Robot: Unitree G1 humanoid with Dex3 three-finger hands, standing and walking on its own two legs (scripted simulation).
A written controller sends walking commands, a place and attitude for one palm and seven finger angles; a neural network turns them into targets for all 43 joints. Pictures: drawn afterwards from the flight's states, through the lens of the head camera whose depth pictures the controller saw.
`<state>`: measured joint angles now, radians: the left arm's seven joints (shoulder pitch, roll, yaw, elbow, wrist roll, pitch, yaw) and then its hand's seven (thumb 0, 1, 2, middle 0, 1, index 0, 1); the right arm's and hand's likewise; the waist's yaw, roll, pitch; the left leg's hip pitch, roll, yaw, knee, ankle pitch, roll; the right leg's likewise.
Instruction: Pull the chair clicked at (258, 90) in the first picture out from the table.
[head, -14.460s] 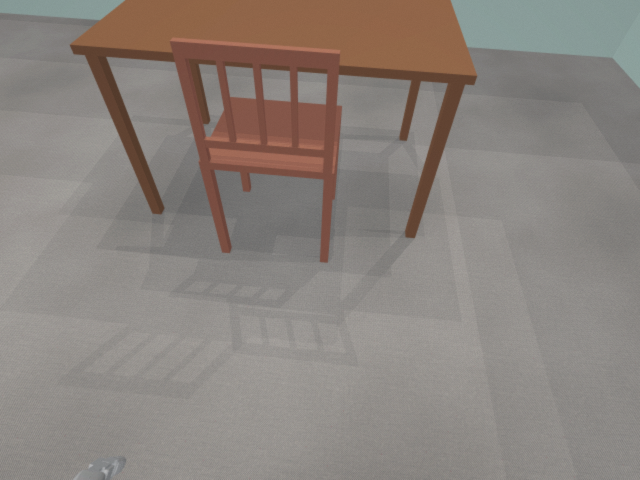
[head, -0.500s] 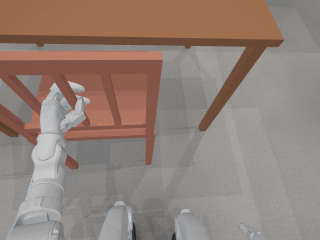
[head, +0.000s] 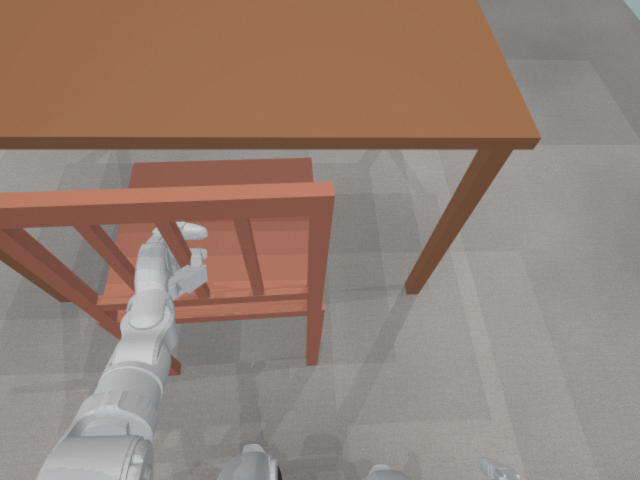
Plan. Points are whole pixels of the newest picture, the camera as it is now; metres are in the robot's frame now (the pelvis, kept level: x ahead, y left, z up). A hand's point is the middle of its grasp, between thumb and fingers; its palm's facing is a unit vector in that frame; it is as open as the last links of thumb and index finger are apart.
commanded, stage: step backward, pulling the chair out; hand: left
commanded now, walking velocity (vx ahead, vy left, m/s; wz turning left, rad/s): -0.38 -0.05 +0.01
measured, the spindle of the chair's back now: (186, 261) +0.42 +0.20 -0.07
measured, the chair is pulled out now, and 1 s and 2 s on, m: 0.05 0.18 0.31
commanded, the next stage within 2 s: none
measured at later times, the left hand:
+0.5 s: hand (229, 337) +0.29 +0.12 -0.04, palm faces +0.03 -0.99 -0.16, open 4.9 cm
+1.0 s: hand (232, 360) +0.27 +0.11 -0.04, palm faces +0.03 -0.98 -0.19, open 5.1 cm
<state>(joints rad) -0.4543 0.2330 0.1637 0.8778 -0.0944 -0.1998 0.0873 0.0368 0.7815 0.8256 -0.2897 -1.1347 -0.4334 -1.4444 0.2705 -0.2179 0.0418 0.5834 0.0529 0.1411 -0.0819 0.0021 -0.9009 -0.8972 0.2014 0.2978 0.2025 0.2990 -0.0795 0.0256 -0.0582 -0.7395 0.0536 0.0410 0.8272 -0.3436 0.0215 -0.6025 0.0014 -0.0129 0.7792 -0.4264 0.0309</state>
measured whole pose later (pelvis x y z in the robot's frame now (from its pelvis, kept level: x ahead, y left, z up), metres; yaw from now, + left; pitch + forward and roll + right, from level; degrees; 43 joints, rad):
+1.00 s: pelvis -0.09 -0.02 +0.02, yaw +0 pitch +1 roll -1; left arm -0.49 0.17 0.03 1.06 -0.07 -0.26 0.11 0.02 0.72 0.83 -0.30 -1.14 -0.50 -1.44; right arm 0.20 -0.22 0.02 0.76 0.03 -0.05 -0.12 0.00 -0.90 -0.90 0.20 0.30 0.20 0.30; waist -0.05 0.04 0.15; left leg -0.52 0.05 0.01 0.70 -0.29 -0.02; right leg -0.42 0.01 -0.02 0.64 -0.24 -0.01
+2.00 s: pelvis -0.23 -0.01 +0.02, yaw +2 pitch +3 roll -1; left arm -0.51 0.15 0.03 1.03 -0.04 -0.20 0.10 0.03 0.73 0.82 -0.29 -1.19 -0.50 -1.44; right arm 0.18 -0.25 0.01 0.75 0.03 0.01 -0.12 0.00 -0.90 -0.90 0.20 0.30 0.20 0.30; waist -0.08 0.03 0.14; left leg -0.40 0.02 -0.04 0.67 -0.39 -0.03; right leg -0.45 -0.02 -0.05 0.53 -0.12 0.01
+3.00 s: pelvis -0.42 -0.02 +0.03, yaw +0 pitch +2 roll +0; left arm -0.50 0.19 0.01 1.01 -0.04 -0.18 0.08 0.02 0.73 0.80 -0.28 -1.24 -0.50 -1.44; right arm 0.22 -0.26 -0.02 0.73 0.01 0.00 -0.12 0.00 -0.90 -0.90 0.20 0.30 0.20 0.30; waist -0.04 -0.01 0.14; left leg -0.38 0.02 -0.03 0.60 -0.25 -0.02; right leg -0.43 -0.02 0.00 0.61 -0.28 0.01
